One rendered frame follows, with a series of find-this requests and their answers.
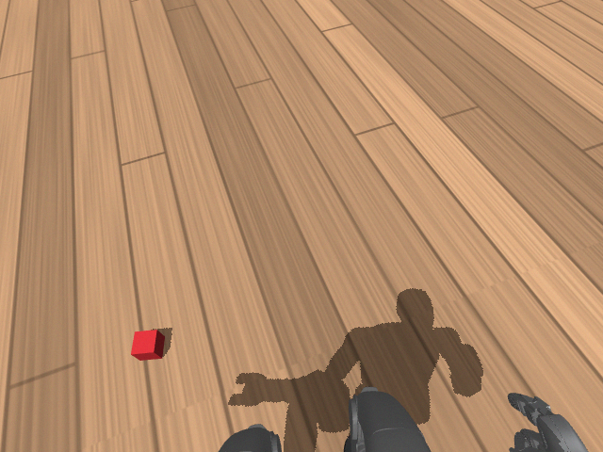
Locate right robot hand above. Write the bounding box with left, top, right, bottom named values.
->
left=508, top=393, right=588, bottom=452

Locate cube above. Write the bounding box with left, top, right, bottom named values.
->
left=131, top=330, right=165, bottom=361

